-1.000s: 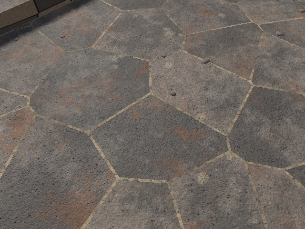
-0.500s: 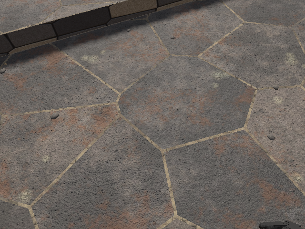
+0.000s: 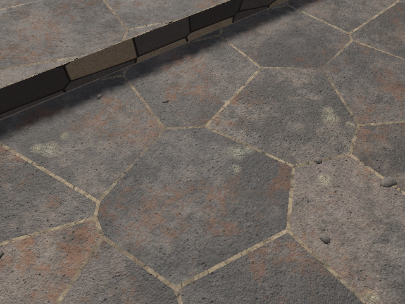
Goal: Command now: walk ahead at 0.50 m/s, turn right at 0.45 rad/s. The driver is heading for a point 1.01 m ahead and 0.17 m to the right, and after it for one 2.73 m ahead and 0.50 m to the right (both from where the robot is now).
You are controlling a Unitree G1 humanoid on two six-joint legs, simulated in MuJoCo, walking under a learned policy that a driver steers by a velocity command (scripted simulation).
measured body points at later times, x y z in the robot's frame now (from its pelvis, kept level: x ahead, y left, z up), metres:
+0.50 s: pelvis +0.27 -0.05 +0.00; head +0.31 -0.07 +0.45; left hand +0.35 +0.22 -0.12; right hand +0.38 -0.34 -0.11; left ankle +0.47 +0.08 -0.68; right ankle +0.20 -0.08 -0.74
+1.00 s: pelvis +0.54 -0.09 +0.01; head +0.57 -0.09 +0.46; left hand +0.79 +0.06 -0.10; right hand +0.42 -0.34 -0.12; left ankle +0.55 +0.00 -0.74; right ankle +0.58 -0.26 -0.70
